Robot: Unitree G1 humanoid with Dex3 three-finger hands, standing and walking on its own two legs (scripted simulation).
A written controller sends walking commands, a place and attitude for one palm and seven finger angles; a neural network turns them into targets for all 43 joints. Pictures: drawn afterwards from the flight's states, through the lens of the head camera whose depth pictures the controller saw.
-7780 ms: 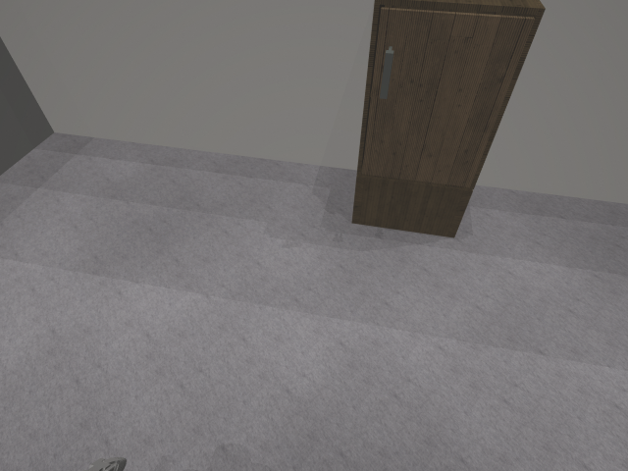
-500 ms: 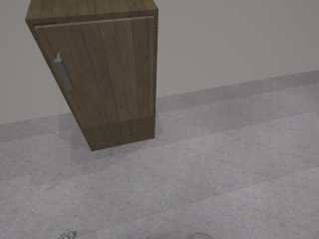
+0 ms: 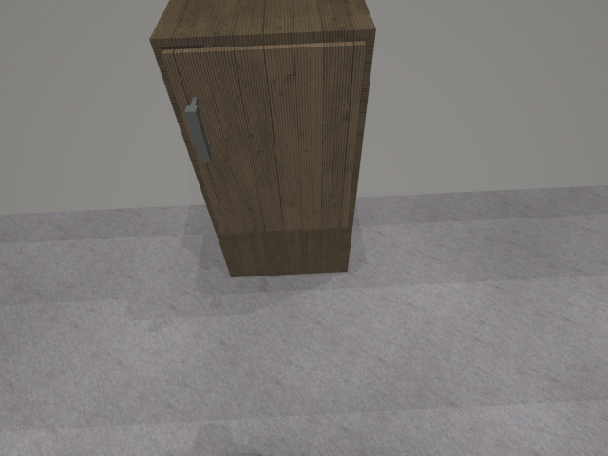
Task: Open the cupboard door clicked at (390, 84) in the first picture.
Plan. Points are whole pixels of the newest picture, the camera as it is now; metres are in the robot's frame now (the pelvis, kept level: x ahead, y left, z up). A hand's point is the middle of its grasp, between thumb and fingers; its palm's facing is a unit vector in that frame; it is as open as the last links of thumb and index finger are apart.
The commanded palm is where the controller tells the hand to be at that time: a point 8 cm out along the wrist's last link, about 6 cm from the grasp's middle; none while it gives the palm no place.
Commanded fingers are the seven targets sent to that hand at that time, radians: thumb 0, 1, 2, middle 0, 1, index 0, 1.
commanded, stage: take the last steps up to it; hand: left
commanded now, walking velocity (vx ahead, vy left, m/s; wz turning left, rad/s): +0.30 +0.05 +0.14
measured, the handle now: (200, 130) +0.78 +0.31 -0.04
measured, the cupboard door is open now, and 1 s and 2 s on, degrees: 0 0 0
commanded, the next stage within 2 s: come to a stop and stand still in 0.80 s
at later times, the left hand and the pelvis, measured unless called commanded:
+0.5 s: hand (185, 443) +0.16 +0.21 -0.17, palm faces +0.03 -0.98 -0.19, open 7.4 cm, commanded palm none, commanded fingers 0.00 0.90 0.90 -0.20 -0.30 -0.20 -0.30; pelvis +0.10 +0.02 -0.01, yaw +2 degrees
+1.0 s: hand (211, 398) +0.23 +0.18 -0.18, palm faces +0.15 -0.98 -0.16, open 7.3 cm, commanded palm none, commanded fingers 0.00 0.90 0.90 -0.20 -0.30 -0.20 -0.30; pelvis +0.27 +0.02 -0.01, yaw +3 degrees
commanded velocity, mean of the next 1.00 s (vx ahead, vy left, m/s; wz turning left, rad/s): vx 0.18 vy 0.00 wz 0.03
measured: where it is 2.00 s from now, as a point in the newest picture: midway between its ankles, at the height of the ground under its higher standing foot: outside the picture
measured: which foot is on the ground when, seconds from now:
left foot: up 0.00-0.08, down 0.10-0.58, up 0.60-0.98, down 1.00-1.00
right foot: down 0.00-0.10, up 0.12-0.54, down 0.56-1.00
